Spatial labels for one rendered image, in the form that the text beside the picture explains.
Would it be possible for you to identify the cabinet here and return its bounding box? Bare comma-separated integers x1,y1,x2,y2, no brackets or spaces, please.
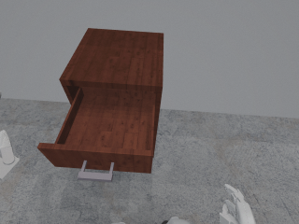
59,28,164,158

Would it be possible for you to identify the robot right hand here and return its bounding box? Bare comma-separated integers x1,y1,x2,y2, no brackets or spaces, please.
220,184,256,224

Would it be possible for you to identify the drawer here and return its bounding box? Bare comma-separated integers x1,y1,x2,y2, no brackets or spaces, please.
37,86,156,174

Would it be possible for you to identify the handle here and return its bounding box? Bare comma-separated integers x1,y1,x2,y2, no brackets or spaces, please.
78,161,115,182

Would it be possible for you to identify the robot left hand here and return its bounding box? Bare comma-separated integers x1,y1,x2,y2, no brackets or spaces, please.
0,92,20,180

